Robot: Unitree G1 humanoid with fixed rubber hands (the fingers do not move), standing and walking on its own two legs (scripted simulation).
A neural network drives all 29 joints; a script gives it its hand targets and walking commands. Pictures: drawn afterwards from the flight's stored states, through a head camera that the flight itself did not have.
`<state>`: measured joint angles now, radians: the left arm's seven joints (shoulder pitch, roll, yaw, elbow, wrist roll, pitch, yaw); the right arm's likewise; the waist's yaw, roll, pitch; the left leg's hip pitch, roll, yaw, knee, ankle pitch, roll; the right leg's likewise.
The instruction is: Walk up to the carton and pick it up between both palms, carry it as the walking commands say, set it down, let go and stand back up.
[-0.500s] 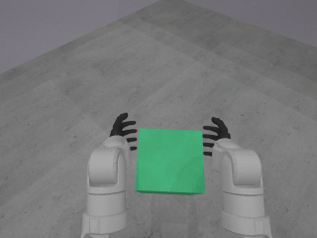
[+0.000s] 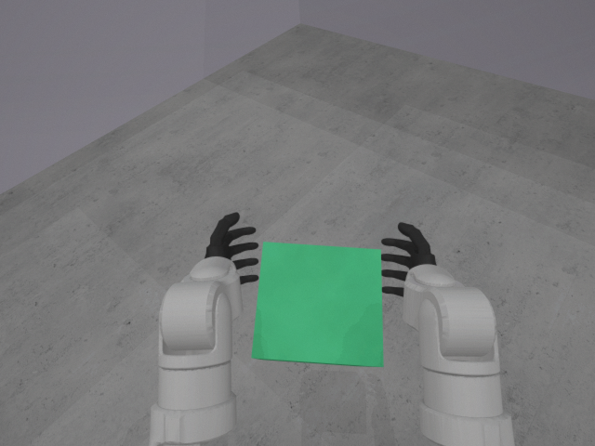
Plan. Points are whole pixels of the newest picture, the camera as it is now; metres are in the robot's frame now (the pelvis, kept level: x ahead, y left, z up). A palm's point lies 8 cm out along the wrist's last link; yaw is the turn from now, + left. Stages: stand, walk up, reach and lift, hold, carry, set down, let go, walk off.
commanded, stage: carry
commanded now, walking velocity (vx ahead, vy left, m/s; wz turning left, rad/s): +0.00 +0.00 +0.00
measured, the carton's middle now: (315, 311) +0.32 +0.00 -0.02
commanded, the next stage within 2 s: none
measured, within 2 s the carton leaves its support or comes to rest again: neither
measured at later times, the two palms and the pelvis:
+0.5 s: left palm (244, 238) +0.39 +0.09 +0.08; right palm (419, 238) +0.38 -0.15 +0.06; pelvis +0.08 -0.03 +0.00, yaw +0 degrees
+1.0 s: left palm (276, 230) +0.43 +0.05 +0.04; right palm (436, 229) +0.42 -0.19 +0.03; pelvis +0.13 -0.05 -0.02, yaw -2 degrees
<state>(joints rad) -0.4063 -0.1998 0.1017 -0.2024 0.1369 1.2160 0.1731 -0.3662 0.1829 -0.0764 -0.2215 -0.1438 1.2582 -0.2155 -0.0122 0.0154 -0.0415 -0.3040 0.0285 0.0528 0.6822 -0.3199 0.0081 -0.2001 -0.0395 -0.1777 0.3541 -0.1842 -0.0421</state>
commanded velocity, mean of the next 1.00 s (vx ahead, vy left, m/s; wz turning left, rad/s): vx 0.00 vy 0.00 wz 0.00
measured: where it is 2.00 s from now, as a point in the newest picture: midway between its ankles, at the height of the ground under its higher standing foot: outside the picture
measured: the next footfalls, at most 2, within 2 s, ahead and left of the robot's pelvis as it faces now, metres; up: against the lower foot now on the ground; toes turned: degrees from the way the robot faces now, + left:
left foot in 0.16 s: +0.08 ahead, +0.13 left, +0.00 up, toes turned +3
left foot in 0.70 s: +0.16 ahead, +0.09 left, +0.00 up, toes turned -24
